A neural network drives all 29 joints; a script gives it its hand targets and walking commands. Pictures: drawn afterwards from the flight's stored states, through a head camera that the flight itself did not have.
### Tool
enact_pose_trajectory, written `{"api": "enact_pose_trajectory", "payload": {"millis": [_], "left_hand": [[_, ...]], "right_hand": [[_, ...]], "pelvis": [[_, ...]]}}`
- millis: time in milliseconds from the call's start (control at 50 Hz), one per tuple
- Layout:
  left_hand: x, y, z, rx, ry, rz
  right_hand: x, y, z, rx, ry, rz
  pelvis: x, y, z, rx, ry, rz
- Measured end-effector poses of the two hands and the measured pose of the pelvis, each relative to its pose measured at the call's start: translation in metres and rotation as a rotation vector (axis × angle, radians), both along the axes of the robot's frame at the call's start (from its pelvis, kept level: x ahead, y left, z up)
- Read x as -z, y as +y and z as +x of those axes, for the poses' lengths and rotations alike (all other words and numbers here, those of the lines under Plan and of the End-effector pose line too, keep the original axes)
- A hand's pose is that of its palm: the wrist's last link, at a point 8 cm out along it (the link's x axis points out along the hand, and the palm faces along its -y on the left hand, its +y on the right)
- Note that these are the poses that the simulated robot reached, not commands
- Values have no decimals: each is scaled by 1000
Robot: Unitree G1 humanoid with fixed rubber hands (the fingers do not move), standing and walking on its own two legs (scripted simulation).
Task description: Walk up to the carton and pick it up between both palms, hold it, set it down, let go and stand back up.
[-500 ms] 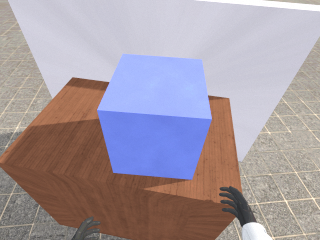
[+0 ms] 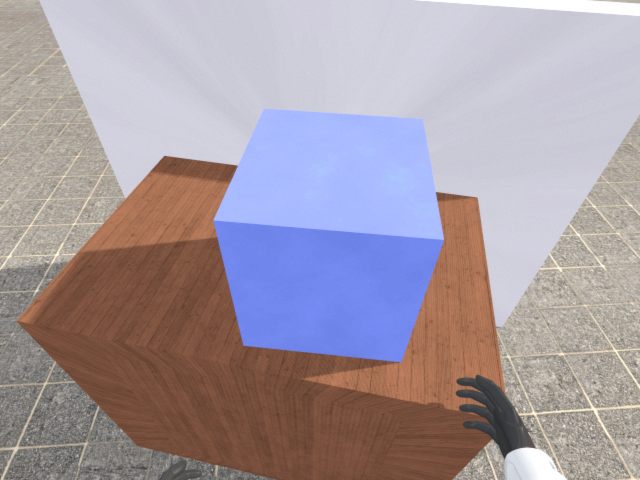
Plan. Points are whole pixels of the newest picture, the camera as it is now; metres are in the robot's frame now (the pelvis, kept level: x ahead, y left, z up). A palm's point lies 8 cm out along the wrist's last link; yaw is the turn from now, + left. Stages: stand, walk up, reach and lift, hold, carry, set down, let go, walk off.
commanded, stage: stand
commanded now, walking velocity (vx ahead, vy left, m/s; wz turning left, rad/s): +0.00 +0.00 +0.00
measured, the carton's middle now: (331, 233) +0.50 +0.00 +0.03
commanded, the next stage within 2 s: none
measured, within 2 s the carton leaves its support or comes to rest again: neither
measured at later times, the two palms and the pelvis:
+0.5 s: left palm out of the picture +0.07 +0.25 -0.13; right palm (506, 441) +0.20 -0.21 -0.03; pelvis +0.00 +0.02 +0.00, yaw +1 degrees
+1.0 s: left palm out of the picture +0.08 +0.27 -0.14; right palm (501, 440) +0.20 -0.20 -0.03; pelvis +0.02 +0.04 +0.00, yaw +2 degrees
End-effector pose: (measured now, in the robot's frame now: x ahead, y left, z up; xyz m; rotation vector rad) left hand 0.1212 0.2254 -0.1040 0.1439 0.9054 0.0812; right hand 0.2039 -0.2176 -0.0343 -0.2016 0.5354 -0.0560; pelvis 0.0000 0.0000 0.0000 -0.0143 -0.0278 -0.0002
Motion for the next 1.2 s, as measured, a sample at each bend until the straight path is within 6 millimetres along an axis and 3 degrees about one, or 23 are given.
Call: {"api": "enact_pose_trajectory", "payload": {"millis": [200, 380, 1200], "left_hand": [[16, 11, -41, -50, 122, -15], [23, 19, -57, -77, 182, -22], [33, 56, -31, -89, 234, -16]], "right_hand": [[0, 3, -1, 21, -9, -19], [0, 5, -1, 38, -10, -40], [-2, 15, 0, 108, 17, -108]], "pelvis": [[1, 10, -1, -13, 29, -4], [1, 18, 0, -21, 40, -4], [2, 48, 20, -30, 40, -6]]}}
